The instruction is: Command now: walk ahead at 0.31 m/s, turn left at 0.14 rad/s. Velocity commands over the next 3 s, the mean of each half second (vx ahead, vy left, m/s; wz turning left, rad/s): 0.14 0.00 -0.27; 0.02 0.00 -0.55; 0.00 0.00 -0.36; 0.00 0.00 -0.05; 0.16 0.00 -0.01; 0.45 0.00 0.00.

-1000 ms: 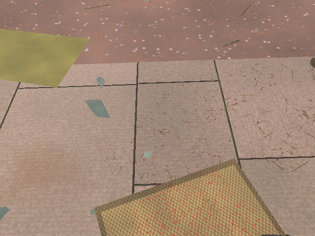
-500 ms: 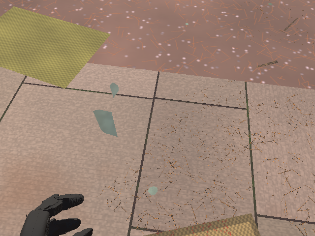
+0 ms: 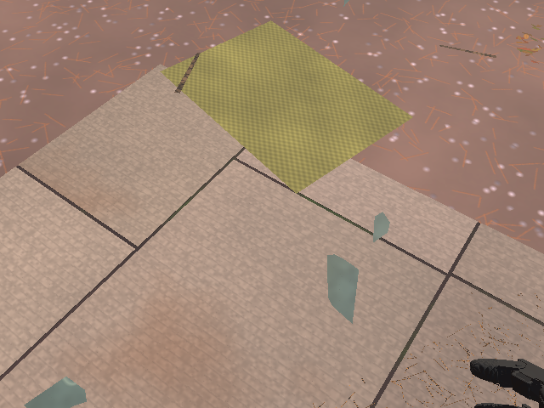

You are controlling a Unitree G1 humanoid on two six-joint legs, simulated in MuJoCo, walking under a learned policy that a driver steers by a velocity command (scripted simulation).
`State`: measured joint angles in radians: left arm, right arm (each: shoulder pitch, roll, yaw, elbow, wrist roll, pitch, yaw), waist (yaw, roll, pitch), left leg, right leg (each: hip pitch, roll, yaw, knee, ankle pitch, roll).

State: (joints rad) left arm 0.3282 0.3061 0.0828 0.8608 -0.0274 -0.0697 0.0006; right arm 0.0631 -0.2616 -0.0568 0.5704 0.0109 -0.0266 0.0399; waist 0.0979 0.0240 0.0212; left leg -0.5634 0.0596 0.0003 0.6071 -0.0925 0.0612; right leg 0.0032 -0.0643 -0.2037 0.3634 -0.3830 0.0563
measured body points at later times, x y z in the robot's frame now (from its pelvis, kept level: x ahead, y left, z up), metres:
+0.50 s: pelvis +0.11 -0.02 +0.00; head +0.14 -0.04 +0.45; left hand +0.32 +0.23 -0.09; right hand +0.21 -0.32 -0.11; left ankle +0.13 +0.12 -0.72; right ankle +0.12 -0.12 -0.73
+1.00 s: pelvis +0.14 +0.00 +0.00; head +0.17 -0.01 +0.45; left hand +0.43 +0.16 -0.09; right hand +0.14 -0.32 -0.09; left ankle +0.20 +0.10 -0.73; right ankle +0.12 -0.12 -0.72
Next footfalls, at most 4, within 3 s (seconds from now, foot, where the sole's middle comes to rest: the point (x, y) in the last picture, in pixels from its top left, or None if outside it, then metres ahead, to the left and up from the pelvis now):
0.02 left None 0.17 0.12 -0.77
0.48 right None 0.16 -0.13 -0.77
0.96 left None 0.24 0.08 -0.77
1.36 right None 0.07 -0.13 -0.77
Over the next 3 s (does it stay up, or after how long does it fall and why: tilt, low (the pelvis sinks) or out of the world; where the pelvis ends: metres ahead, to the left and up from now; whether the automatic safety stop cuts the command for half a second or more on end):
stays up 0.33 -0.23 0.01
